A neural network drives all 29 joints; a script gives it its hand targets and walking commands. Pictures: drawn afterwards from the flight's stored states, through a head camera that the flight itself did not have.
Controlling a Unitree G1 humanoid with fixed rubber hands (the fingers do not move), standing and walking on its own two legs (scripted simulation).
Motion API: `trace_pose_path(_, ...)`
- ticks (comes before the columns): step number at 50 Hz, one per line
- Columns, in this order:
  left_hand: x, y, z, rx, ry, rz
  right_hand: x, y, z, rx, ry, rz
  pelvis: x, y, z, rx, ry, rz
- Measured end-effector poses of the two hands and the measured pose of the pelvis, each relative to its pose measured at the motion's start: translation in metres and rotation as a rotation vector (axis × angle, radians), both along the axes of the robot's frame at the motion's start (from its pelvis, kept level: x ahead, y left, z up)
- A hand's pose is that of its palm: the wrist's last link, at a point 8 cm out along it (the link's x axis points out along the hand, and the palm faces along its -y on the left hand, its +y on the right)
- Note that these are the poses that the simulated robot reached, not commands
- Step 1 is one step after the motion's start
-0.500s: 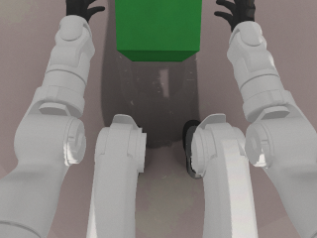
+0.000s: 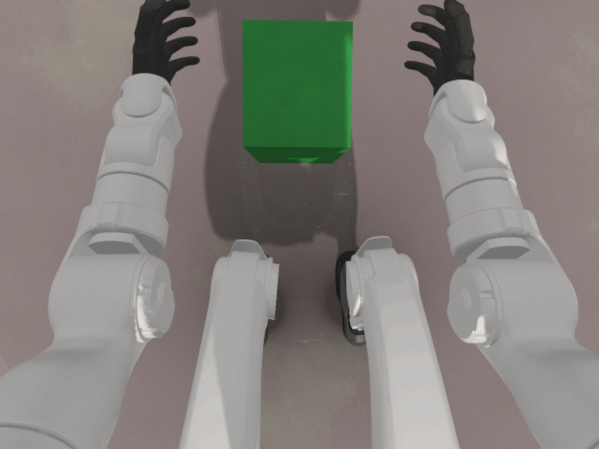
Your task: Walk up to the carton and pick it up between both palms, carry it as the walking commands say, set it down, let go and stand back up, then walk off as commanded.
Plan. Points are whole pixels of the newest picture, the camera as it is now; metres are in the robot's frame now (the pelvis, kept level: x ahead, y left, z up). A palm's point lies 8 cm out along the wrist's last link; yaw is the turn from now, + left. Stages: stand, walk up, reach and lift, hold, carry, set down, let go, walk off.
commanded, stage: set down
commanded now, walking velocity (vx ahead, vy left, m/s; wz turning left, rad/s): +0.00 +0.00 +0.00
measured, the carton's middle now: (296, 106) +0.53 +0.02 -0.36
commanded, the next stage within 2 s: let go in 0.72 s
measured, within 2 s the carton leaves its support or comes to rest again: neither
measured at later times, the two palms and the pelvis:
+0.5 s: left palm (60, 5) +0.50 +0.18 +0.03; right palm (552, 16) +0.50 -0.16 +0.03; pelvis +0.02 +0.00 +0.14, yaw +0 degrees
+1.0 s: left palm out of the picture +0.46 +0.19 +0.09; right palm out of the picture +0.45 -0.19 +0.09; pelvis +0.06 +0.00 +0.21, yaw +1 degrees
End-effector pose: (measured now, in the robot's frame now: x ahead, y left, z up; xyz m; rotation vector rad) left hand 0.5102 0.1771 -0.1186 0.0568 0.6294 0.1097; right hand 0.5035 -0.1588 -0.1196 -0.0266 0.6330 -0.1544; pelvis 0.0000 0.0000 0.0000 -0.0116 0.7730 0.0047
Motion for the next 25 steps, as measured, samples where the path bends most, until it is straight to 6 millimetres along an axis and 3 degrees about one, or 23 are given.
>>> trace_pose_path(25,-0.005,0.007,0.153,-0.006,-0.007,0.000,-0.006,-0.006,0.153,-0.013,-0.010,0.007,0.025,0.002,0.138,0.001,-0.025,0.008)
